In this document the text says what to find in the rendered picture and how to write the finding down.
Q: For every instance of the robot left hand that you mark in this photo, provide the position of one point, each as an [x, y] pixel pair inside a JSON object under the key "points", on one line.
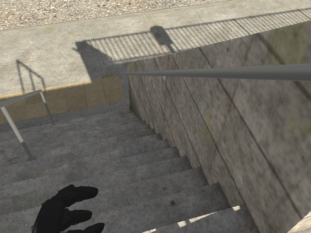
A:
{"points": [[54, 217]]}

